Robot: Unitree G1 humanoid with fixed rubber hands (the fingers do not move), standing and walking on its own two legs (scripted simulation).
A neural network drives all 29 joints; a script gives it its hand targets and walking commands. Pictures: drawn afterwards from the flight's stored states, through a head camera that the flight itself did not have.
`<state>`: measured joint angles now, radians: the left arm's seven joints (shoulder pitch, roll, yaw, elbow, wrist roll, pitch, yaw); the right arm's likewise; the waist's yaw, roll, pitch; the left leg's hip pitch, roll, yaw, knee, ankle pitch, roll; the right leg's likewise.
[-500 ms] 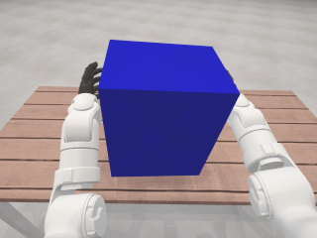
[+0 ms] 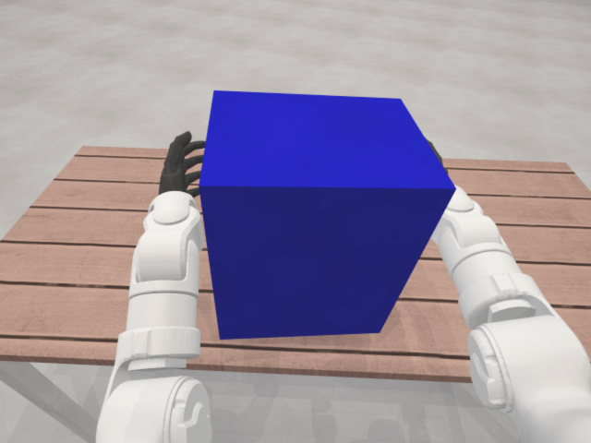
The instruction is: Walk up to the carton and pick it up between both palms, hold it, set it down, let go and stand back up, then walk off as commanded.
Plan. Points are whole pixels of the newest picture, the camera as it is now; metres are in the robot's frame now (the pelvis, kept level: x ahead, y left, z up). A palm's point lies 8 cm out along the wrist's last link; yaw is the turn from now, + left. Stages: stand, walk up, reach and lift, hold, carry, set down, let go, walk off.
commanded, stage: set down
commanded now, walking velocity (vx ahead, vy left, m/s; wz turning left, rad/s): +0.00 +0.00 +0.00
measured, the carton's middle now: (305, 225) +0.41 +0.01 +0.12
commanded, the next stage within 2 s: none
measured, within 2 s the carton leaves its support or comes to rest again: rests again in 1.62 s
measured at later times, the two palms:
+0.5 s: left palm (186, 210) +0.38 +0.17 +0.16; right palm (426, 203) +0.45 -0.16 +0.13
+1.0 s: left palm (192, 221) +0.39 +0.17 +0.13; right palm (418, 207) +0.47 -0.16 +0.11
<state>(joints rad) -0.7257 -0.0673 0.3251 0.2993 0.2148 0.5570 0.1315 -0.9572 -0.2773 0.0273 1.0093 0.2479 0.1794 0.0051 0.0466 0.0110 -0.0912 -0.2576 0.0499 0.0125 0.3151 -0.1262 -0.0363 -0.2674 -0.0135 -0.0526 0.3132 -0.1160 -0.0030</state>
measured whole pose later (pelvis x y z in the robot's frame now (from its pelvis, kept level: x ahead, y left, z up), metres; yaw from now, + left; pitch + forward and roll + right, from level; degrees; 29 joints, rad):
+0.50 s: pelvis +0.01 +0.00 +0.00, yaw +0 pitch +4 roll +0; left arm -0.68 -0.12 0.33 0.29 0.21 0.51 0.16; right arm -0.92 -0.29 0.00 1.05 0.24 0.11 0.06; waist 0.08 0.03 -0.06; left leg -0.26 0.06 0.01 0.31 -0.13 -0.05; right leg -0.27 -0.01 -0.06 0.31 -0.12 -0.01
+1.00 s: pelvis +0.02 -0.01 +0.00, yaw +0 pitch +6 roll +0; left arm -0.65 -0.16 0.33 0.29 0.23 0.44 0.18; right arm -0.91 -0.30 -0.04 1.08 0.15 0.04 0.11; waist 0.11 0.03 -0.02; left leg -0.26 0.07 0.01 0.30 -0.14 -0.05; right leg -0.27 0.00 -0.06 0.31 -0.14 -0.01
